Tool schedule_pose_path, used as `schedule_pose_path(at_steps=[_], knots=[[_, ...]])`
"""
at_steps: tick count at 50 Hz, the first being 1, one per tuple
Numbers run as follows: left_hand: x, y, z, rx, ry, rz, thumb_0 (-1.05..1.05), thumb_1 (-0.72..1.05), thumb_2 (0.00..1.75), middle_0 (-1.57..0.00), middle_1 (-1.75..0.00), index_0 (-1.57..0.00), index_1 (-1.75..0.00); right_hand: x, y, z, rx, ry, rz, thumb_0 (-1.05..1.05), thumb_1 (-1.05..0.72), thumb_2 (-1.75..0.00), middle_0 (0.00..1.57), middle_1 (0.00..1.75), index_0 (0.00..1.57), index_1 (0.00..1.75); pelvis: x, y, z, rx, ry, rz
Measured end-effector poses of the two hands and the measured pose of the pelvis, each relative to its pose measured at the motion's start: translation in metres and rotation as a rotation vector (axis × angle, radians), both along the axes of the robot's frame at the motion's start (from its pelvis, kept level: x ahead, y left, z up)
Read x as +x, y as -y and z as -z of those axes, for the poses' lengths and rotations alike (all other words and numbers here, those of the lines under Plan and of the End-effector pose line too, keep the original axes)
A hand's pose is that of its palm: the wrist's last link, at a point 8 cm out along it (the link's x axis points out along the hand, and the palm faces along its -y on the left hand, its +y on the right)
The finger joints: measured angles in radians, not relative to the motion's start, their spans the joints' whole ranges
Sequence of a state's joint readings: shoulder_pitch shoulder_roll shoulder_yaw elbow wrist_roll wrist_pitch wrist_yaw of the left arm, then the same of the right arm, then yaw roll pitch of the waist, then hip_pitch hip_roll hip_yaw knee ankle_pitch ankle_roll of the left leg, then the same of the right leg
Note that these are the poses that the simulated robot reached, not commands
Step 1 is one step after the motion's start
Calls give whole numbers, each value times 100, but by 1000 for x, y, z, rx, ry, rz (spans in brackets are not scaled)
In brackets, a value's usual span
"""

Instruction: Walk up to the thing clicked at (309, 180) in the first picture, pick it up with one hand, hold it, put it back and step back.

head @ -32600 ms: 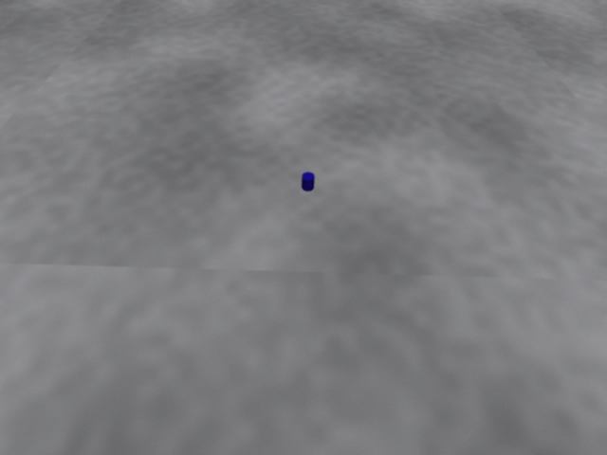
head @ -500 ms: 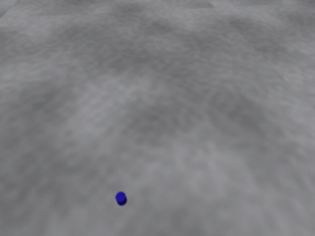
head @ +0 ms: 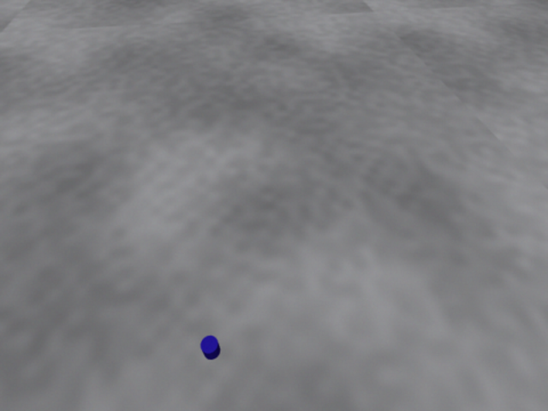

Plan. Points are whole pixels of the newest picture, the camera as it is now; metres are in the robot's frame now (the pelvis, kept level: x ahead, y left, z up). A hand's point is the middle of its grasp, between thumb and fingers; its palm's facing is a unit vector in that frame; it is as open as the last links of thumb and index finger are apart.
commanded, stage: stand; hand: left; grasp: from above
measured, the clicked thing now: (210, 347) +0.44 +0.21 -0.75
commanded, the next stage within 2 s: step back in 0.72 s
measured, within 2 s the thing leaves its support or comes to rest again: neither
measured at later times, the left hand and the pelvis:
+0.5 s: hand out of the picture +0.08 +0.24 -0.16, palm faces +0.02 -0.94 -0.34, open 7.4 cm; pelvis +0.01 -0.01 +0.00, yaw +0 degrees
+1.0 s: hand out of the picture +0.09 +0.29 -0.17, palm faces -0.01 -0.93 -0.37, open 7.4 cm; pelvis -0.03 +0.03 -0.02, yaw +1 degrees
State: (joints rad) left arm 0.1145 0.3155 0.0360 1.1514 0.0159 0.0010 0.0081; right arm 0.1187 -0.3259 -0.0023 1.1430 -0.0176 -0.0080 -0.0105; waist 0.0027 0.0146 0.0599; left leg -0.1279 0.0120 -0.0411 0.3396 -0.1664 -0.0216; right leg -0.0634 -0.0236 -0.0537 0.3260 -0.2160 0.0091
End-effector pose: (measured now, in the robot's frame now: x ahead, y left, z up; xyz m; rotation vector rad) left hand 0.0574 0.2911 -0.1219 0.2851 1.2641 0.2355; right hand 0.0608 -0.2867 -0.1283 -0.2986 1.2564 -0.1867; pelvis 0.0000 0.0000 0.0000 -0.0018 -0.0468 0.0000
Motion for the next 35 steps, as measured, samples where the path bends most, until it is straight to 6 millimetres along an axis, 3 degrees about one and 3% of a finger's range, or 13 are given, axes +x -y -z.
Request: schedule_pose_path(at_steps=[21, 35], knots=[[13, 6, -2, 1, 21, 7, 1, 91, 90, -20, -30, -20, -30, 14, 9, -2, -6, 15, -12, 0, -90, -89, 20, 30, 20, 30, 6, 7, 0, 1, -5, -1], [12, 7, -2, 0, 15, 8, 1, 91, 90, -20, -30, -20, -30, 12, 12, -3, -9, 8, -14, 0, -90, -89, 20, 30, 20, 30, 7, 8, -1, 1, -7, 0]])
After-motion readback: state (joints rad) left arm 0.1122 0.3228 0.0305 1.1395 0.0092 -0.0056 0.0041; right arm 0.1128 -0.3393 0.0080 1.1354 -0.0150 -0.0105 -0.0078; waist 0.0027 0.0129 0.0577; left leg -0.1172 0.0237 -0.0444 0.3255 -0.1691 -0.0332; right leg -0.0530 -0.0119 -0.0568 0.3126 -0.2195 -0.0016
